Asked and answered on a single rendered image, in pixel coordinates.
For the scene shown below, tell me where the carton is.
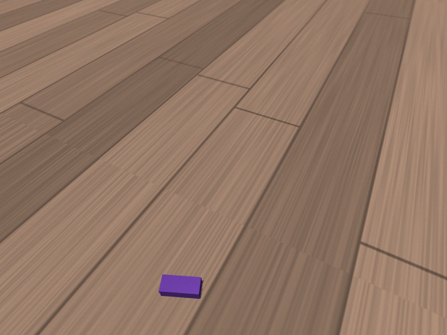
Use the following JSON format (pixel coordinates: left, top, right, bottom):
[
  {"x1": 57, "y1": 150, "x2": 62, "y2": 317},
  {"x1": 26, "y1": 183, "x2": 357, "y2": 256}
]
[{"x1": 159, "y1": 274, "x2": 202, "y2": 299}]

